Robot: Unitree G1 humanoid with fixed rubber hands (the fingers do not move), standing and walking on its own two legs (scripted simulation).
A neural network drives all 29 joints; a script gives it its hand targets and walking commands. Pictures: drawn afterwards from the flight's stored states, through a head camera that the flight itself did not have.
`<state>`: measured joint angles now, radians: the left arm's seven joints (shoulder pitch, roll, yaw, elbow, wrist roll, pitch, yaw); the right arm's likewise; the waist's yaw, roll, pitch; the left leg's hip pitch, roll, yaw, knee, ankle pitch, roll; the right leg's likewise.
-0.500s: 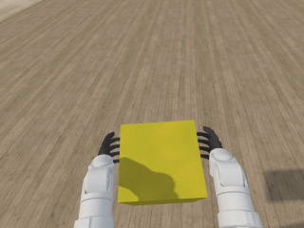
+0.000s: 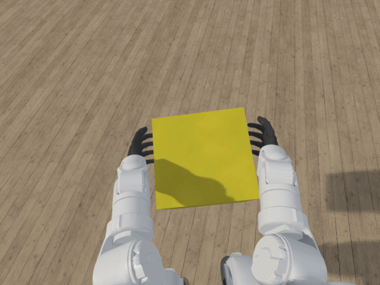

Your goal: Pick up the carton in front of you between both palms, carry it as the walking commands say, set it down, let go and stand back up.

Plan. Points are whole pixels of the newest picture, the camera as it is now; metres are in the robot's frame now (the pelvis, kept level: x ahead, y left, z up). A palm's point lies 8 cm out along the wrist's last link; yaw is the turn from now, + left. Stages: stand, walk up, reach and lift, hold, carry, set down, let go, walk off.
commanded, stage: set down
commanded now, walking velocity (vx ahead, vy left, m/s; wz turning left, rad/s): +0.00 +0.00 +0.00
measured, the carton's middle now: (203, 166) +0.39 -0.03 -0.10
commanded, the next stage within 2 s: none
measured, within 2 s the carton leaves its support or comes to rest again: neither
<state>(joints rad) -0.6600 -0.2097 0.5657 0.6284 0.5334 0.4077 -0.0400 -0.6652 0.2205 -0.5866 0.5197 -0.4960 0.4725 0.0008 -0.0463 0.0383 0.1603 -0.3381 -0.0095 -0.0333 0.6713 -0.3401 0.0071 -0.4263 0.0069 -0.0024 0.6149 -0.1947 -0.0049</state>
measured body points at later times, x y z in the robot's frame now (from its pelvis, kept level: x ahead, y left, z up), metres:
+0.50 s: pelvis -0.02 +0.01 -0.12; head +0.21 -0.01 +0.26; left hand +0.45 +0.12 -0.19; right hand +0.41 -0.18 -0.18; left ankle +0.01 +0.12 -0.72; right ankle +0.08 -0.12 -0.72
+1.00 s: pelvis -0.05 +0.01 -0.25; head +0.25 +0.01 +0.08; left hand +0.48 +0.10 -0.36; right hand +0.42 -0.19 -0.35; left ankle +0.01 +0.12 -0.72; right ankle +0.08 -0.12 -0.72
